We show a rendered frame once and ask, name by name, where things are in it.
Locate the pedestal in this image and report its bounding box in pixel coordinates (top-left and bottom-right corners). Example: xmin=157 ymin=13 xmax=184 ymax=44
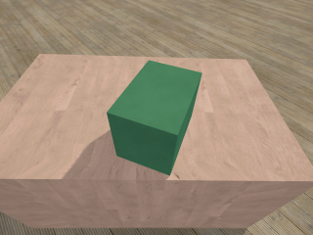
xmin=0 ymin=54 xmax=313 ymax=228

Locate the carton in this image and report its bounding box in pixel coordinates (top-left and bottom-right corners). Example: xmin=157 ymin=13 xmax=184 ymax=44
xmin=107 ymin=60 xmax=202 ymax=176

